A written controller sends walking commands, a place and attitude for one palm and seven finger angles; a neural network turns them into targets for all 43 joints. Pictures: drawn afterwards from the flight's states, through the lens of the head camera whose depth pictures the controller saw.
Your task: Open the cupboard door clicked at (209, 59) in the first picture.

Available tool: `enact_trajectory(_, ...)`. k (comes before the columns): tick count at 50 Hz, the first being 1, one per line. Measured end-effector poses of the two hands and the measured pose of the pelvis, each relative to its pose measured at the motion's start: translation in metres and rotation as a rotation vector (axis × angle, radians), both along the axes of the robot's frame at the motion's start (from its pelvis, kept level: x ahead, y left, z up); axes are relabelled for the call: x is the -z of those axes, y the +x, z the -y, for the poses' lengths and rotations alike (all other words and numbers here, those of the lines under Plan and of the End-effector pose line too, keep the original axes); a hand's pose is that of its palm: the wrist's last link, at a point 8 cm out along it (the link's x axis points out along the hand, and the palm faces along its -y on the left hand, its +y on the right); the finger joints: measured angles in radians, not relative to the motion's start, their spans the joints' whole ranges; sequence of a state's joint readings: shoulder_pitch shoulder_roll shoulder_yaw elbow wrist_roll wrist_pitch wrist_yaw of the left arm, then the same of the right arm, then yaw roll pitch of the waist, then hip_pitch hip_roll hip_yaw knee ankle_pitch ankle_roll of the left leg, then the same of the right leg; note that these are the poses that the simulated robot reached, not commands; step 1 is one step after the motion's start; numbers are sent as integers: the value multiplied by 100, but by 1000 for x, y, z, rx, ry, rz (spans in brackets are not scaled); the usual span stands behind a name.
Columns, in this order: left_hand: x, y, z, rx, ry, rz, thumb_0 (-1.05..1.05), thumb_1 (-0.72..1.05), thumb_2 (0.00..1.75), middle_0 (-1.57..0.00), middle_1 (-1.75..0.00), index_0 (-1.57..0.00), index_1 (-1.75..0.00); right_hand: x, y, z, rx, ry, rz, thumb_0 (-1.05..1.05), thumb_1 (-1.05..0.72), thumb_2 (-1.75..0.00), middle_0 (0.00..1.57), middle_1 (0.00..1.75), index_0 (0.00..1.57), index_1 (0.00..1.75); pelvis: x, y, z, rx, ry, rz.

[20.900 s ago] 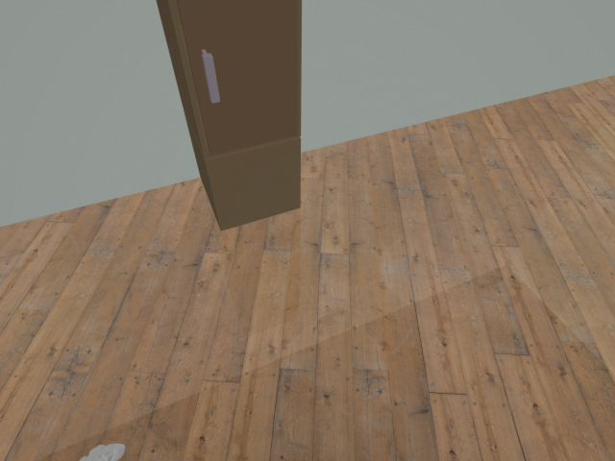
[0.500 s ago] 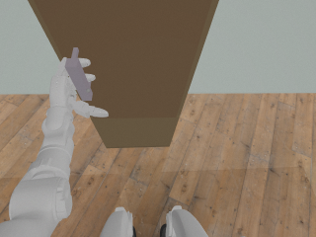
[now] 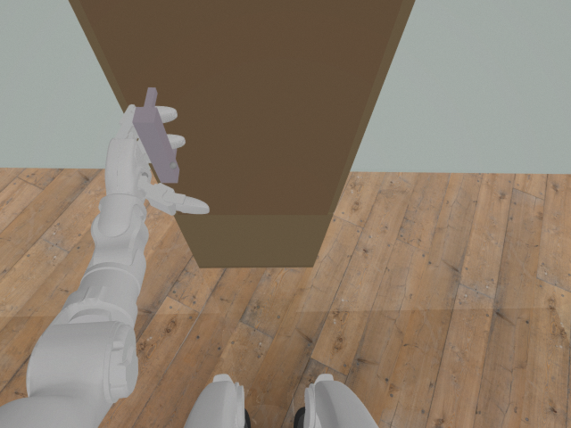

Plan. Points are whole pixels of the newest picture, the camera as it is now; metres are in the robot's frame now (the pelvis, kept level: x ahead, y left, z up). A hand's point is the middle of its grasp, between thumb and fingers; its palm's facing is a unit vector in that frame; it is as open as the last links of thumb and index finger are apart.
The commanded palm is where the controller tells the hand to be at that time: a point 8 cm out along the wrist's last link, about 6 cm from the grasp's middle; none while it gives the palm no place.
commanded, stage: close the thumb around the handle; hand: left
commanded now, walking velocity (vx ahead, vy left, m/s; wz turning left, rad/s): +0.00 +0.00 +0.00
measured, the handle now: (161, 137) +0.52 +0.17 +0.04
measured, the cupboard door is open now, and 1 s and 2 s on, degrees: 0 1 44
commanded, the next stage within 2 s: pull the door open along its arc in 0.74 s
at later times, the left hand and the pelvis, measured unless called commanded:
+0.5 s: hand (172, 165) +0.47 +0.15 +0.05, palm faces +0.01 -1.00 -0.01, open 8.6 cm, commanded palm +0.44 +0.18 +0.05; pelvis +0.00 +0.01 +0.00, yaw -1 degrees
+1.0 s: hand (172, 166) +0.47 +0.15 +0.05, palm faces +0.01 -1.00 -0.01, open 6.1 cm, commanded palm +0.42 +0.19 +0.05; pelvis +0.00 +0.01 +0.00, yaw -1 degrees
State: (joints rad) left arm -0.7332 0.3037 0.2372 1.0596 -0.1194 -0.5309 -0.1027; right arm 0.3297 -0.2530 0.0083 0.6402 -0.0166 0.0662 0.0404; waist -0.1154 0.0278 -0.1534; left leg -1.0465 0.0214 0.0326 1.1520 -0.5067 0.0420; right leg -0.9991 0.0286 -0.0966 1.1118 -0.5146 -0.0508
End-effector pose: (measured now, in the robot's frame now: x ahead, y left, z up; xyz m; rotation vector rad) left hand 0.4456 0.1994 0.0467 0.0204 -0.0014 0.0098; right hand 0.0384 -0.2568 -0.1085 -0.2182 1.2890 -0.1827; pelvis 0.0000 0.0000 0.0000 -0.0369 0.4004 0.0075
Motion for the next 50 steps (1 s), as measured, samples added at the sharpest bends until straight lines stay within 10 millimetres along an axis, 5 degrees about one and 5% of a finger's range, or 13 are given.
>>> enact_trajectory(12, 0, 0, 0, 0, -1, -1, -1, -33, 38, -30, -122, -27, -122, -2, -4, -5, 4, -4, -2, 0, -91, -90, 20, 30, 20, 30, 0, -3, -6, 1, -5, 3)
enact_trajectory(32, 0, 1, -2, 3, -4, 3, 1, 67, 80, -36, -133, -33, -133, -3, -10, -11, 18, 1, -11, 0, -91, -90, 20, 30, 20, 30, -1, -2, -10, 9, -8, 5)
enact_trajectory(50, 0, -1, -1, 3, -5, 2, 1, 68, 79, -34, -135, -32, -135, -4, -4, -6, 28, -2, 14, 0, -91, -90, 20, 30, 20, 30, -1, -2, -6, 19, -1, 6)
